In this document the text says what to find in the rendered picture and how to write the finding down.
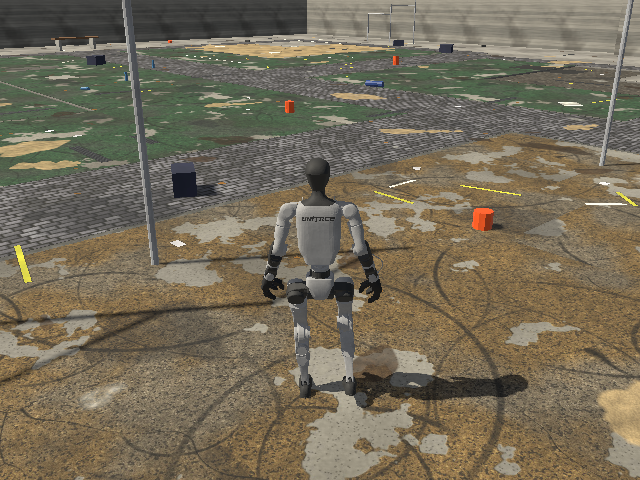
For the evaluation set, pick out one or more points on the right robot forearm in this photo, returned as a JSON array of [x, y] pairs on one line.
[[368, 265]]

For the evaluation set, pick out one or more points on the robot shin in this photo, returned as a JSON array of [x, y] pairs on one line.
[[302, 357], [348, 348]]

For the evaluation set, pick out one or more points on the left robot shin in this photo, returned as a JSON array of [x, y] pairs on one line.
[[302, 357]]

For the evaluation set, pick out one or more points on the robot right hand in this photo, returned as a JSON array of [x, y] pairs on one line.
[[375, 286]]

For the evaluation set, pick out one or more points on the robot left upper arm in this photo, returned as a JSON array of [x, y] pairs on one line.
[[287, 212]]

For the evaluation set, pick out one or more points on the robot left hand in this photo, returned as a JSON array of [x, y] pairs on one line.
[[271, 284]]

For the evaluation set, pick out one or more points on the left robot forearm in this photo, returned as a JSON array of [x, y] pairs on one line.
[[272, 265]]

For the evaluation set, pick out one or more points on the robot right upper arm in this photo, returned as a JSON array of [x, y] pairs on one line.
[[350, 211]]

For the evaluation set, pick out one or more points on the right robot shin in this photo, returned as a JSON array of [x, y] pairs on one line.
[[348, 348]]

